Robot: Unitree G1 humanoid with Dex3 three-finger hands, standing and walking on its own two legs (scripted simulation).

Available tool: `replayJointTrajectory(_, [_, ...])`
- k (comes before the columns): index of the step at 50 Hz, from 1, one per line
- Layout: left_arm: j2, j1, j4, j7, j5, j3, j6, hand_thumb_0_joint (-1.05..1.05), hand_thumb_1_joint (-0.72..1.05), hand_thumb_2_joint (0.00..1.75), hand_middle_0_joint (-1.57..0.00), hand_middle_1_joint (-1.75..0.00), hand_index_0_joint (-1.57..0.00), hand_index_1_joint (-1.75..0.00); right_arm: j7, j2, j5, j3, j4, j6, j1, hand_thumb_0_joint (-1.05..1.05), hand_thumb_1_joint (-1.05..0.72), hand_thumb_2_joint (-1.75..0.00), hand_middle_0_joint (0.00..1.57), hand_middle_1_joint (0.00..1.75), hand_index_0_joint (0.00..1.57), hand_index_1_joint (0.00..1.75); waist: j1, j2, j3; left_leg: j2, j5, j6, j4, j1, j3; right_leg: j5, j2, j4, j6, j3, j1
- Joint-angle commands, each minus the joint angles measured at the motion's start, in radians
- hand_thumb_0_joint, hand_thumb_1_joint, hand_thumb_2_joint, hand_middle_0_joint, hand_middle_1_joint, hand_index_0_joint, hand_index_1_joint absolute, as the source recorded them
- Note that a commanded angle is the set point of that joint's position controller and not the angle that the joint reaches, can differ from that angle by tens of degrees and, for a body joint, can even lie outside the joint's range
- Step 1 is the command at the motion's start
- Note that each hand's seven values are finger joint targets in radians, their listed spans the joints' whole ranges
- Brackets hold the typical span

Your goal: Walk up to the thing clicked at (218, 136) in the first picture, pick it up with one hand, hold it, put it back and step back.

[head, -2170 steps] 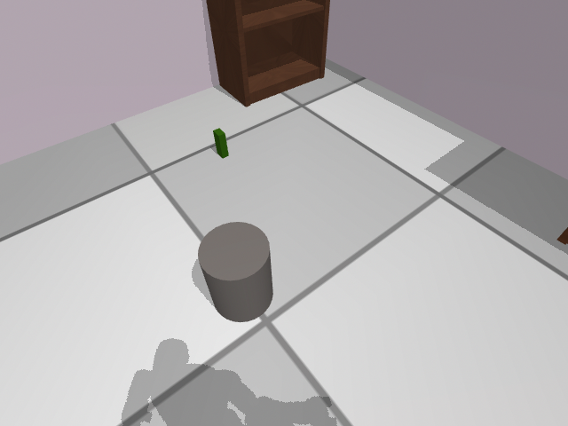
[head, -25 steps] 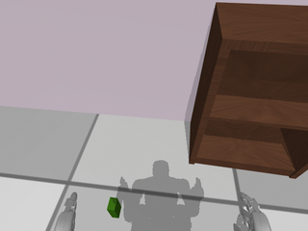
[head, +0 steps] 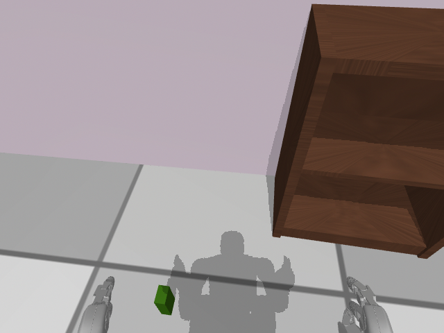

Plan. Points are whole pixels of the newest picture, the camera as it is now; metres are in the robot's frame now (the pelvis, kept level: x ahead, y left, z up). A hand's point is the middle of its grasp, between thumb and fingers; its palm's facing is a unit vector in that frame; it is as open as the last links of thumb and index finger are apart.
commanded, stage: stand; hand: left
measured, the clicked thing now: (165, 300) +0.38 +0.25 -0.64
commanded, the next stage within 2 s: none
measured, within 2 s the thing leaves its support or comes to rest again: neither
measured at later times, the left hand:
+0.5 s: hand out of the picture +0.09 +0.25 -0.11, palm faces -0.01 -0.94 -0.35, open 7.7 cm
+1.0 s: hand out of the picture +0.02 +0.26 -0.10, palm faces +0.00 -0.94 -0.35, open 7.4 cm
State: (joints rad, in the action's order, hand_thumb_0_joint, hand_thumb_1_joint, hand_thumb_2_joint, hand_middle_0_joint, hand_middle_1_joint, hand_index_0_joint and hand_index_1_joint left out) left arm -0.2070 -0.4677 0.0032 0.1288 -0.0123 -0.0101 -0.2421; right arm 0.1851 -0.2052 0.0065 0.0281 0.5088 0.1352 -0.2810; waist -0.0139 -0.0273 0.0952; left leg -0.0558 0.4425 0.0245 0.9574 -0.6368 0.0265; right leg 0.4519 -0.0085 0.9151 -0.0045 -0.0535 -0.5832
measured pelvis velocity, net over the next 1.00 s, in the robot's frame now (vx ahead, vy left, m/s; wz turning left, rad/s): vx -0.02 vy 0.01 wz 0.01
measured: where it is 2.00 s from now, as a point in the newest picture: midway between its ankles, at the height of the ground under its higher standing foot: outside the picture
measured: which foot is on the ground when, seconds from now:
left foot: down 0.00-1.00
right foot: down 0.00-1.00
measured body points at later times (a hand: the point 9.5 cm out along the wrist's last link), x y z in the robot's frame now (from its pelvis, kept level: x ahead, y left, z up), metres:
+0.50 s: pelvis -0.01 +0.01 +0.03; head +0.00 +0.01 +0.48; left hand +0.08 +0.30 -0.09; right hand +0.09 -0.29 -0.09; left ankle +0.02 +0.13 -0.69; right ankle +0.01 -0.12 -0.69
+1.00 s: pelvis -0.02 +0.01 +0.06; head -0.03 +0.01 +0.51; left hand +0.02 +0.31 -0.08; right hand +0.05 -0.27 -0.09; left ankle +0.02 +0.13 -0.69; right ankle +0.01 -0.12 -0.69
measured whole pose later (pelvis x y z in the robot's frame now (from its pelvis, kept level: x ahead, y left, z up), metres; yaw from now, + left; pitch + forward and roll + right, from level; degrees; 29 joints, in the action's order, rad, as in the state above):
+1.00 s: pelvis -0.02 +0.01 +0.06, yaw +0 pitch -5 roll +0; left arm -0.33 -0.17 -1.15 0.01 0.02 0.00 0.01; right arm 0.00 -0.31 -0.02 -0.01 1.12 0.00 -0.15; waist 0.02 -0.01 -0.06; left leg -0.01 0.15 0.00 0.39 -0.17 -0.01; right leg 0.18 -0.04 0.40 -0.03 -0.03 -0.14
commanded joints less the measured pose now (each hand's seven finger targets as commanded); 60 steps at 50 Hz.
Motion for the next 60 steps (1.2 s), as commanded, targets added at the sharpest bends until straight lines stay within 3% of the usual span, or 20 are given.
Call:
replayJointTrajectory(1, [-0.091,0.028,0.2,0.014,0.011,0.051,0.05,0.0,-0.01,0.6,-0.2,-0.3,-0.2,-0.3,0.011,-0.117,-0.005,-0.054,-0.16,0.055,0.062,0.0,-0.9,-0.9,0.2,0.3,0.2,0.3,-0.014,0.0,0.125,0.042,-0.191,-0.03,-0.14,0.113,-0.037,-0.199,0.025,-0.165,0.005,-0.001,0.042])
replayJointTrajectory(2, [-0.068,0.002,0.138,0.013,0.012,0.037,0.046,0.0,0.07,0.68,-0.2,-0.3,-0.2,-0.3,0.009,-0.109,-0.005,-0.047,-0.144,0.052,0.058,0.0,-0.9,-0.9,0.2,0.3,0.2,0.3,-0.015,0.011,0.093,0.04,-0.166,-0.029,-0.149,0.101,-0.031,-0.169,0.028,-0.161,0.006,-0.006,0.031])
replayJointTrajectory(4, [-0.134,0.072,0.253,0.019,0.01,0.082,0.055,0.0,0.23,0.84,-0.2,-0.3,-0.2,-0.3,0.011,-0.122,-0.004,-0.055,-0.164,0.054,0.073,0.0,-0.9,-0.9,0.2,0.3,0.2,0.3,0.0,-0.021,0.112,0.044,-0.135,-0.029,-0.155,0.097,-0.035,-0.136,0.024,-0.174,0.009,-0.004,0.029])
replayJointTrajectory(6, [-0.095,0.023,0.178,0.014,0.013,0.053,0.049,0.0,0.39,0.9,-0.2,-0.3,-0.2,-0.3,0.011,-0.117,-0.004,-0.052,-0.156,0.055,0.068,0.0,-0.9,-0.9,0.2,0.3,0.2,0.3,-0.012,0.003,0.095,0.041,-0.13,-0.03,-0.159,0.104,-0.033,-0.127,0.027,-0.172,0.008,-0.004,0.023])
replayJointTrajectory(7, [-0.098,0.036,0.206,0.015,0.009,0.055,0.052,0.0,0.47,0.9,-0.2,-0.3,-0.2,-0.3,0.009,-0.115,-0.004,-0.05,-0.155,0.056,0.072,0.0,-0.9,-0.9,0.2,0.3,0.2,0.3,-0.004,-0.02,0.091,0.042,-0.123,-0.027,-0.164,0.097,-0.031,-0.121,0.026,-0.169,0.011,-0.005,0.025])
replayJointTrajectory(8, [-0.23,0.209,-0.145,-0.033,0.107,0.101,0.156,0.0,0.55,0.9,-0.2,-0.3,-0.2,-0.3,-0.051,-0.262,-0.114,-0.09,0.07,-0.015,0.123,0.0,-0.9,-0.9,0.2,0.3,0.2,0.3,0.024,0.052,-0.033,-0.004,-0.274,-0.063,-0.211,0.152,0.045,-0.194,-0.053,-0.174,0.063,0.079,0.141])
replayJointTrajectory(9, [-0.241,0.157,-0.269,-0.059,0.116,0.108,0.198,0.0,0.63,0.9,-0.2,-0.3,-0.2,-0.3,-0.089,-0.257,-0.127,-0.101,0.108,-0.046,0.111,0.0,-0.9,-0.9,0.2,0.3,0.2,0.3,0.033,0.095,0.031,0.005,-0.26,-0.084,-0.175,0.188,0.006,-0.227,-0.078,-0.203,0.086,0.112,0.171])
replayJointTrajectory(10, [-0.259,0.158,-0.298,-0.076,0.11,0.098,0.228,0.0,0.71,0.9,-0.2,-0.3,-0.2,-0.3,-0.106,-0.258,-0.116,-0.108,0.104,-0.065,0.12,0.0,-0.9,-0.9,0.2,0.3,0.2,0.3,0.017,0.084,0.014,0.018,-0.225,-0.091,-0.179,0.182,0.018,-0.208,-0.083,-0.232,0.101,0.146,0.156])
replayJointTrajectory(13, [-0.26,0.227,-0.416,-0.1,0.077,0.082,0.265,0.0,0.9,0.9,-0.2,-0.3,-0.2,-0.3,-0.152,-0.23,-0.067,-0.098,0.154,-0.073,0.112,0.0,-0.9,-0.9,0.2,0.3,0.2,0.3,0.016,0.082,0.008,0.028,-0.158,-0.084,-0.233,0.243,0.015,-0.141,-0.106,-0.281,0.093,0.175,0.166])
replayJointTrajectory(19, [-0.27,0.272,-0.636,-0.098,0.054,0.077,0.282,0.0,0.9,0.9,-0.2,-0.3,-0.2,-0.3,-0.172,-0.253,-0.061,-0.106,0.258,-0.084,0.144,0.0,-0.9,-0.9,0.2,0.3,0.2,0.3,0.032,-0.019,-0.016,-0.013,-0.259,-0.083,-0.369,0.304,0.064,-0.255,-0.079,-0.297,0.049,0.103,0.262])
replayJointTrajectory(20, [-0.269,0.263,-0.671,-0.097,0.054,0.074,0.282,0.0,0.9,0.9,-0.2,-0.3,-0.2,-0.3,-0.171,-0.257,-0.06,-0.105,0.274,-0.087,0.149,0.0,-0.9,-0.9,0.2,0.3,0.2,0.3,0.036,-0.022,-0.037,-0.017,-0.24,-0.081,-0.395,0.308,0.07,-0.235,-0.075,-0.323,0.045,0.101,0.26])
replayJointTrajectory(23, [-0.278,0.274,-0.754,-0.096,0.047,0.073,0.284,0.0,0.9,0.9,-0.2,-0.3,-0.2,-0.3,-0.169,-0.262,-0.053,-0.101,0.325,-0.09,0.133,0.0,-0.9,-0.9,0.2,0.3,0.2,0.3,0.032,-0.005,-0.037,-0.023,-0.307,-0.074,-0.434,0.349,0.07,-0.298,-0.082,-0.36,0.042,0.103,0.318])
replayJointTrajectory(27, [-0.286,0.277,-0.858,-0.096,0.043,0.064,0.277,0.0,0.9,0.9,-0.2,-0.3,-0.2,-0.3,-0.166,-0.275,-0.047,-0.093,0.387,-0.103,0.145,0.0,-0.9,-0.9,0.2,0.3,0.2,0.3,0.03,-0.007,-0.084,-0.031,-0.225,-0.064,-0.522,0.376,0.077,-0.245,-0.091,-0.457,0.035,0.111,0.355])
replayJointTrajectory(30, [-0.304,0.298,-0.916,-0.096,0.044,0.061,0.277,0.0,0.9,0.9,-0.2,-0.3,-0.2,-0.3,-0.167,-0.286,-0.041,-0.091,0.431,-0.108,0.149,0.0,-0.9,-0.9,0.2,0.3,0.2,0.3,0.026,0.011,-0.1,-0.03,-0.229,-0.056,-0.558,0.412,0.073,-0.242,-0.101,-0.51,0.032,0.118,0.376])
replayJointTrajectory(33, [-0.306,0.305,-0.97,-0.099,0.04,0.056,0.272,0.0,0.9,0.9,-0.2,-0.3,-0.2,-0.3,-0.167,-0.3,-0.039,-0.089,0.468,-0.115,0.153,0.0,-0.9,-0.9,0.2,0.3,0.2,0.3,0.024,-0.007,-0.13,-0.041,-0.148,-0.052,-0.623,0.412,0.086,-0.193,-0.097,-0.544,0.025,0.116,0.386])
replayJointTrajectory(42, [-0.321,0.323,-1.07,-0.101,0.038,0.049,0.275,0.0,0.9,0.9,-0.2,-0.3,-0.2,-0.3,-0.169,-0.299,-0.031,-0.081,0.54,-0.116,0.153,0.0,-0.9,-0.9,0.2,0.3,0.2,0.3,0.02,0.025,-0.139,-0.046,-0.181,-0.043,-0.671,0.453,0.081,-0.209,-0.112,-0.606,0.014,0.124,0.412])
replayJointTrajectory(55, [-0.328,0.34,-1.114,-0.107,0.038,0.048,0.271,0.0,0.9,0.9,-0.2,-0.3,-0.2,-0.3,-0.174,-0.309,-0.029,-0.078,0.574,-0.122,0.175,0.0,-0.9,-0.9,0.2,0.3,0.2,0.3,0.024,0.013,-0.147,-0.051,-0.101,-0.043,-0.693,0.427,0.086,-0.142,-0.113,-0.638,0.012,0.125,0.407])
replayJointTrajectory(60, [-0.335,0.355,-1.113,-0.109,0.036,0.05,0.275,0.0,0.9,0.9,-0.2,-0.3,-0.2,-0.3,-0.177,-0.306,-0.027,-0.075,0.581,-0.12,0.167,0.0,-0.9,-0.9,0.2,0.3,0.2,0.3,0.016,0.021,-0.14,-0.047,-0.15,-0.042,-0.674,0.452,0.073,-0.137,-0.122,-0.653,0.013,0.14,0.388])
